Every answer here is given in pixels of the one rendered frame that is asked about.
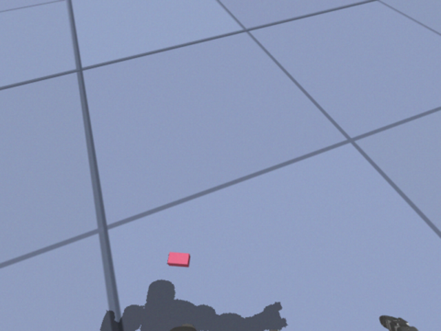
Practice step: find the small box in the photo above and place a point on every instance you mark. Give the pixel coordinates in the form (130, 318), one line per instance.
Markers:
(178, 259)

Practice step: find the right robot hand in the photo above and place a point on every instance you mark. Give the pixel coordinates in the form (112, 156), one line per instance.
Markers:
(394, 324)

